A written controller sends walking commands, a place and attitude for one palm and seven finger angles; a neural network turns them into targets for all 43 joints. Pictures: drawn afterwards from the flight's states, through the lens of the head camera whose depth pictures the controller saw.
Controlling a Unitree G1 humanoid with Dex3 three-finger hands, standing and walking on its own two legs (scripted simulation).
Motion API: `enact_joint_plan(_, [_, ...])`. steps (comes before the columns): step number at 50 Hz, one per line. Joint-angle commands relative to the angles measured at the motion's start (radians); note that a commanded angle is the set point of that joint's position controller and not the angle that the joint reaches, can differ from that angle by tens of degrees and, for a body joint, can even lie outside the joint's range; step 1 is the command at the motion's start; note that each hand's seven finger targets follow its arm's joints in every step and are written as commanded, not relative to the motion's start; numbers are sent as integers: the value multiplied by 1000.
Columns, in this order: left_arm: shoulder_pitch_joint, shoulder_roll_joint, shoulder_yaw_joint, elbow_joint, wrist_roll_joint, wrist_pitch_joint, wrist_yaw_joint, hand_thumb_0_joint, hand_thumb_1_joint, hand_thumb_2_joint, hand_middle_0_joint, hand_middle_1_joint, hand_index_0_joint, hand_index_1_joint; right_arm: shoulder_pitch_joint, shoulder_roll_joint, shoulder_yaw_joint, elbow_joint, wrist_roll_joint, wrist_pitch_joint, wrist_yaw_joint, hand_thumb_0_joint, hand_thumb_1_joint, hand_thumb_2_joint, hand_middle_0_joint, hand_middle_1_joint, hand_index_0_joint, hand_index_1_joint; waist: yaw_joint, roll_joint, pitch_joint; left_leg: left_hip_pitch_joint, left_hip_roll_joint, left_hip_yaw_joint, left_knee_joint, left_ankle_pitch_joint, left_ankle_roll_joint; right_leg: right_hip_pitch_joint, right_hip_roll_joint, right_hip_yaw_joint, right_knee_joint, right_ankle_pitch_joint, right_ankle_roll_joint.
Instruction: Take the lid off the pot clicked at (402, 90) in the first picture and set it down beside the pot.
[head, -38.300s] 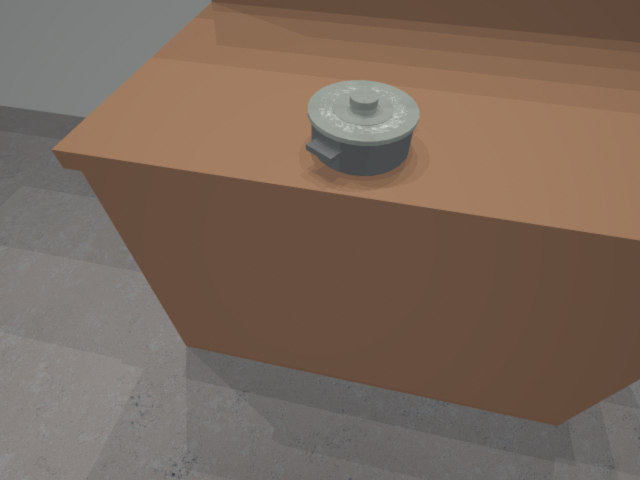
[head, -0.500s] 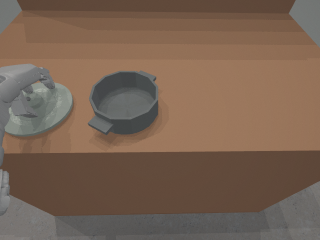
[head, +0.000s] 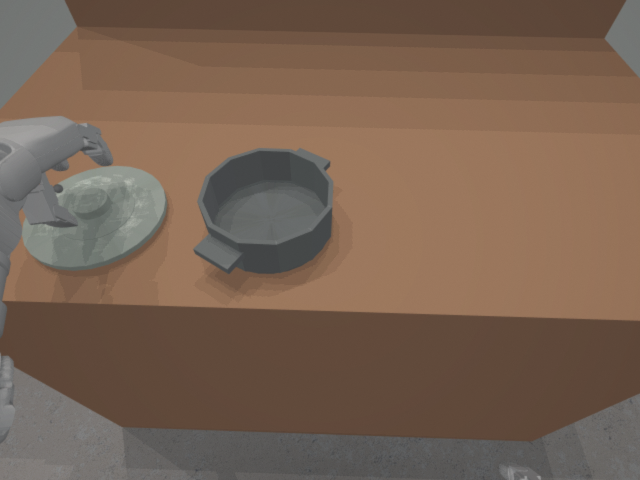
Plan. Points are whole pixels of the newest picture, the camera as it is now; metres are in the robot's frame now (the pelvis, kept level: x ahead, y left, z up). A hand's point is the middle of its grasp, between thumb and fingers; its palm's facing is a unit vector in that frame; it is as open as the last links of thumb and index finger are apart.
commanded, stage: raise the empty hand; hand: left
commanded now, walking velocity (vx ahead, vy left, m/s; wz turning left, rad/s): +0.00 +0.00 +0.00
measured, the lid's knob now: (91, 203) +0.44 +0.31 +0.10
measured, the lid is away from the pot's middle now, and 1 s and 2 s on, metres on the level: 0.23 0.23 0.23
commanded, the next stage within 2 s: draw the hand back to the body in 0.98 s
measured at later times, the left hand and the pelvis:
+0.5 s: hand (40, 144) +0.42 +0.31 +0.20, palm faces -0.24 -0.09 -0.97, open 11.0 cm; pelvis +0.00 -0.01 +0.00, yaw +0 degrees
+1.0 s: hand (7, 103) +0.42 +0.31 +0.25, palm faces -0.19 -0.07 -0.98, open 11.0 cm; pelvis +0.00 -0.01 +0.00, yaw -1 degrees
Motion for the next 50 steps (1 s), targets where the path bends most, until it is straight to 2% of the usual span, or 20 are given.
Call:
enact_joint_plan(1, [-449, 369, 158, -178, -11, 3, 24, 0, -143, 919, -493, -583, -493, -583, -13, -156, -51, -101, -3, -23, -4, 0, -900, -900, 200, 300, 200, 300, -18, 69, -366, 266, -3, -52, -38, 484, 5, 61, 98, -29, -6, 210, -70])
enact_joint_plan(4, [-529, 304, 88, -179, -13, 19, 11, 0, -143, 919, -493, -583, -493, -583, -29, -153, -49, -97, 3, -22, -7, 0, -900, -900, 200, 300, 200, 300, -32, 56, -337, 261, -2, -54, -57, 422, 1, 42, 95, -34, -14, 181, -68])
enact_joint_plan(6, [-539, 358, 131, -228, -5, 17, 14, 0, -143, 919, -493, -583, -493, -583, -17, -156, -55, -107, -2, -31, -3, 0, -900, -900, 200, 300, 200, 300, -18, 77, -402, 299, -4, -60, -55, 468, 2, 76, 96, -27, -14, 200, -71])
enact_joint_plan(8, [-506, 355, 133, -225, -1, 19, 11, 0, -143, 919, -493, -583, -493, -583, -31, -153, -49, -110, -2, -33, -3, 0, -900, -900, 200, 300, 200, 300, -12, 86, -405, 306, -6, -62, -48, 520, 0, 80, 95, -29, -5, 224, -71])
enact_joint_plan(12, [-478, 324, 104, -85, -3, 52, -11, 0, -143, 919, -493, -583, -493, -583, -29, -158, -45, -101, 1, -26, -1, 0, -900, -900, 200, 300, 200, 300, -20, 8, -301, 206, -9, -35, -67, 380, 0, 77, 93, -33, -20, 189, -66])
enact_joint_plan(13, [-477, 354, 125, -55, -4, 60, -12, 0, -143, 919, -493, -583, -493, -583, -18, -163, -44, -98, 5, -25, -3, 0, -900, -900, 200, 300, 200, 300, -13, -25, -291, 178, -11, -27, -76, 335, 1, 98, 92, -35, -19, 185, -66])
enact_joint_plan(17, [-653, 375, 114, -301, 14, 43, -9, 0, -143, 919, -493, -583, -493, -583, -41, -154, -50, -129, 0, -40, -2, 0, -900, -900, 200, 300, 200, 300, -15, 118, -434, 329, -6, -59, -68, 501, 1, 103, 91, -24, -15, 220, -71])
enact_joint_plan(18, [-599, 353, 108, -259, 14, 48, -9, 0, -143, 919, -493, -583, -493, -583, -39, -149, -49, -125, -2, -46, -4, 0, -900, -900, 200, 300, 200, 300, -14, 129, -419, 342, -5, -60, -58, 539, 1, 84, 95, -24, -18, 222, -71])
enact_joint_plan(20, [-549, 382, 135, -167, 7, 58, -14, 0, -143, 919, -493, -583, -493, -583, -16, -164, -48, -103, -1, -40, -3, 0, -900, -900, 200, 300, 200, 300, -20, 96, -350, 296, 1, -57, -66, 491, -4, 71, 95, -30, -33, 199, -72])
enact_joint_plan(23, [-523, 395, 139, -36, 7, 84, -33, 0, -143, 919, -493, -583, -493, -583, -11, -168, -40, -100, 5, -32, -8, 0, -900, -900, 200, 300, 200, 300, -10, -36, -288, 170, -15, -14, -88, 317, 3, 129, 91, -32, -28, 197, -64])
enact_joint_plan(27, [-694, 337, 61, -223, 22, 80, -35, 0, -143, 919, -493, -583, -493, -583, -36, -157, -48, -123, 7, -42, -6, 0, -900, -900, 200, 300, 200, 300, -24, 93, -378, 290, -8, -37, -86, 425, 5, 105, 92, -26, -30, 201, -70])
enact_joint_plan(30, [-642, 412, 139, -254, 20, 78, -25, 0, -143, 919, -493, -583, -493, -583, -19, -167, -49, -115, 0, -58, -7, 0, -900, -900, 200, 300, 200, 300, -15, 135, -403, 355, -1, -53, -69, 541, 1, 95, 95, -21, -41, 225, -74])
enact_joint_plan(33, [-552, 416, 155, -57, 19, 105, -43, 0, -143, 919, -493, -583, -493, -583, -6, -164, -37, -98, 4, -45, -10, 0, -900, -900, 200, 300, 200, 300, -7, -1, -310, 221, -9, -24, -91, 403, 4, 130, 95, -30, -37, 214, -65])
enact_joint_plan(34, [-583, 374, 101, -10, 20, 117, -53, 0, -143, 919, -493, -583, -493, -583, -16, -169, -33, -94, 8, -39, -12, 0, -900, -900, 200, 300, 200, 300, -19, -21, -255, 177, -10, -10, -106, 320, -1, 114, 92, -35, -43, 190, -64])
enact_joint_plan(39, [-717, 402, 103, -256, 37, 116, -49, 0, -143, 919, -493, -583, -493, -583, -42, -159, -42, -132, 9, -54, -7, 0, -900, -900, 200, 300, 200, 300, -7, 97, -420, 317, -6, -32, -91, 504, 8, 151, 88, -16, -30, 253, -68])
enact_joint_plan(40, [-695, 388, 93, -228, 33, 119, -49, 0, -143, 919, -493, -583, -493, -583, -35, -165, -43, -125, 6, -59, -6, 0, -900, -900, 200, 300, 200, 300, -17, 125, -395, 331, -1, -34, -80, 529, 4, 122, 89, -17, -41, 247, -71])
enact_joint_plan(43, [-642, 431, 137, -89, 39, 138, -60, 0, -143, 919, -493, -583, -493, -583, -19, -167, -34, -104, 7, -48, -12, 0, -900, -900, 200, 300, 200, 300, -10, 14, -311, 229, -7, -12, -102, 393, 6, 138, 90, -26, -44, 222, -64])
enact_joint_plan(45, [-614, 443, 140, -57, 37, 141, -65, 0, -143, 919, -493, -583, -493, -583, -20, -180, -38, -109, 11, -47, -10, 0, -900, -900, 200, 300, 200, 300, -4, 8, -319, 215, -9, -4, -100, 398, 3, 155, 85, -24, -37, 241, -67])
enact_joint_plan(48, [-690, 329, 30, -109, 41, 152, -79, 0, -143, 919, -493, -583, -493, -583, -39, -164, -36, -116, 14, -41, -9, 0, -900, -900, 200, 300, 200, 300, -23, 21, -297, 235, -2, -7, -110, 372, 2, 109, 86, -31, -41, 207, -62])
enact_joint_plan(50, [-662, 340, 42, -139, 35, 153, -75, 0, -143, 919, -493, -583, -493, -583, -38, -172, -42, -121, 15, -49, -6, 0, -900, -900, 200, 300, 200, 300, -22, 55, -322, 275, 3, -12, -96, 413, 4, 101, 85, -24, -47, 210, -66])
